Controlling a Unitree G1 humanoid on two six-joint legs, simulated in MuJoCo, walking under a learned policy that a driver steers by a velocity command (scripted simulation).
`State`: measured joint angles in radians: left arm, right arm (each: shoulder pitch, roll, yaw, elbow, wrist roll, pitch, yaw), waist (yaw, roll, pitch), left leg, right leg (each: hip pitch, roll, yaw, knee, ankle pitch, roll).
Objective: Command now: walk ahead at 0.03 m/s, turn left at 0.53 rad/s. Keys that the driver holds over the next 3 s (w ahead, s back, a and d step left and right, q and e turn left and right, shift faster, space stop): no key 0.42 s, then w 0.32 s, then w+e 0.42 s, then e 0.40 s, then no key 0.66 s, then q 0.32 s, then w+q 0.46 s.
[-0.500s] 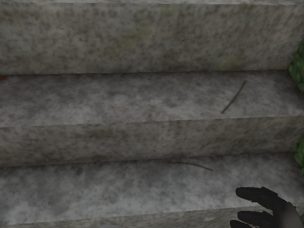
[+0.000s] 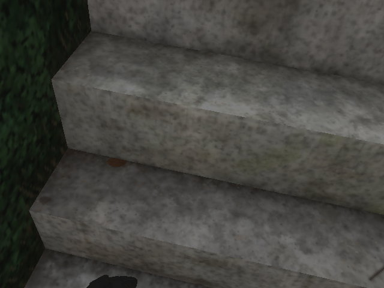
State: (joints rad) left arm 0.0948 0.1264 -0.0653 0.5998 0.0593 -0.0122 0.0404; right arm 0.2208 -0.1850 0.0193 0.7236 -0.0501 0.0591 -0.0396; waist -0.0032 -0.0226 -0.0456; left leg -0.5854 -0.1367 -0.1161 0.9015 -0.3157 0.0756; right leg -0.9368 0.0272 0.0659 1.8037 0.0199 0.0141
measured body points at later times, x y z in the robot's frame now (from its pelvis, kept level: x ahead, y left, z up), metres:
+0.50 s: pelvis +0.08 -0.06 +0.04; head +0.08 -0.09 +0.49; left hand +0.16 +0.17 -0.06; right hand +0.26 -0.24 -0.08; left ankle +0.07 +0.09 -0.67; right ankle +0.08 -0.14 -0.69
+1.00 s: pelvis +0.16 +0.00 +0.05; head +0.18 +0.01 +0.50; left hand +0.40 +0.15 -0.02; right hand +0.12 -0.24 -0.09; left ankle +0.08 +0.07 -0.69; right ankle +0.10 -0.14 -0.26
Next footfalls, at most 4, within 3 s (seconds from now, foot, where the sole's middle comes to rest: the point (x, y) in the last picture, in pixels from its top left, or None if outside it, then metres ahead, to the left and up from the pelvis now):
0.24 right None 0.12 -0.14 -0.73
0.60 left None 0.12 0.08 -0.73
1.18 right None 0.26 -0.15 -0.50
1.68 left None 0.32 0.06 -0.50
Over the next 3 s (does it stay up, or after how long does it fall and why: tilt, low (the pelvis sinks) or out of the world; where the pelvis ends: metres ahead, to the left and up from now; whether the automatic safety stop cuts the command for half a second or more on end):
stays up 0.06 -0.08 0.05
